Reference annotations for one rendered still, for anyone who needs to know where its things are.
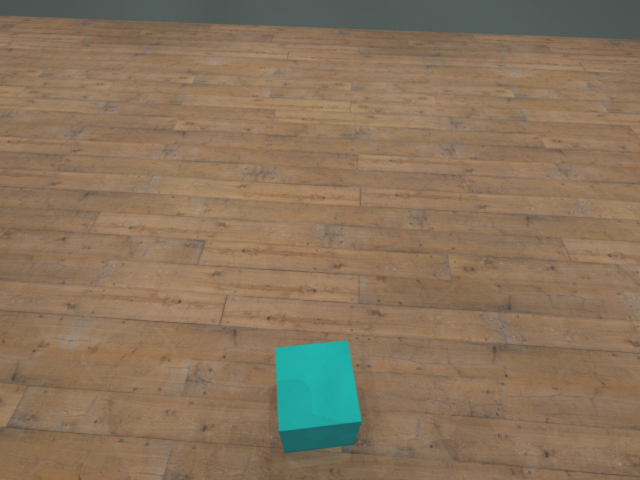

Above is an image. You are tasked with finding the carton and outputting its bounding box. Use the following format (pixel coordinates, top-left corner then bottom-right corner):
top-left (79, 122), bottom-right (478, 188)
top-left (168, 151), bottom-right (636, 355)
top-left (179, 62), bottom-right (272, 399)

top-left (275, 340), bottom-right (362, 453)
